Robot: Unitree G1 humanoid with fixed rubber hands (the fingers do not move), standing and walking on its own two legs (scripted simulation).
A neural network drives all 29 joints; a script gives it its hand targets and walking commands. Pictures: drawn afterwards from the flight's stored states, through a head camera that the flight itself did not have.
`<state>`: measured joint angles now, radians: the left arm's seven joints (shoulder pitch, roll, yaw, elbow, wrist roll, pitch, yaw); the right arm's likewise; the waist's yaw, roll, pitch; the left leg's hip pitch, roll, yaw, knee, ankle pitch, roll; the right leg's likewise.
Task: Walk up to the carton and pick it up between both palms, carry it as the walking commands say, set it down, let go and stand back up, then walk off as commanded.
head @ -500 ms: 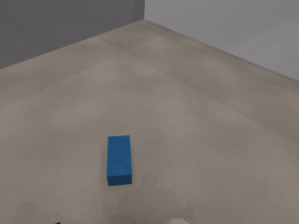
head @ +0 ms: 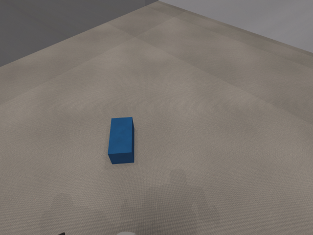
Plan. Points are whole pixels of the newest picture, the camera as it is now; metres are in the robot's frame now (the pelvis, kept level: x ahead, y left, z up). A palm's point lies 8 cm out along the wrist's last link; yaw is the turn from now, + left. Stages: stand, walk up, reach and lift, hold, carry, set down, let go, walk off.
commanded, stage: walk off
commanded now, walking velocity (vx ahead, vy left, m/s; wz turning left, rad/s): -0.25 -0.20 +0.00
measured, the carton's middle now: (122, 139) +0.82 +0.27 -0.69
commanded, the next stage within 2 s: stand in 1.94 s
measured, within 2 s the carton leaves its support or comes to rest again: neither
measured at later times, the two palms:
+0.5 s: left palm out of the picture -0.07 +0.20 -0.13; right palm out of the picture -0.14 -0.33 -0.11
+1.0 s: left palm out of the picture -0.25 +0.11 -0.12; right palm out of the picture -0.25 -0.42 -0.13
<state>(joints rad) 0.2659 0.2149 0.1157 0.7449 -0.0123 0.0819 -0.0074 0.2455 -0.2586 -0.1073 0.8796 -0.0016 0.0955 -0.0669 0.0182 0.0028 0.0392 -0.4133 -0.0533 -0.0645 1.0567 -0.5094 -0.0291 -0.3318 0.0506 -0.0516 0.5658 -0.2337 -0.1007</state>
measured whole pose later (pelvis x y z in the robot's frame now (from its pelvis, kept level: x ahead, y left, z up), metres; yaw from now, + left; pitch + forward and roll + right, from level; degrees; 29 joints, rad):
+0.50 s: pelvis -0.16 -0.05 +0.00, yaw -4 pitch -3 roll -3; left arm 0.27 0.22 0.12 0.75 -0.01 0.12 -0.01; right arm 0.28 -0.23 -0.08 0.91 -0.03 0.07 -0.06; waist 0.02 -0.01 0.05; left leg -0.33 0.15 0.02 0.57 -0.19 -0.03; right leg -0.37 0.09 0.16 1.20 -0.38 0.04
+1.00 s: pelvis -0.30 -0.15 +0.00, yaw +2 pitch +1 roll +1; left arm 0.27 0.21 0.11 0.76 -0.01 0.09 0.00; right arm 0.24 -0.24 -0.09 0.89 0.00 0.08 -0.06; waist 0.01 0.00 0.06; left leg -0.36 -0.04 -0.02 0.82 -0.53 -0.02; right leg -0.37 0.03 -0.06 0.55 -0.20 -0.08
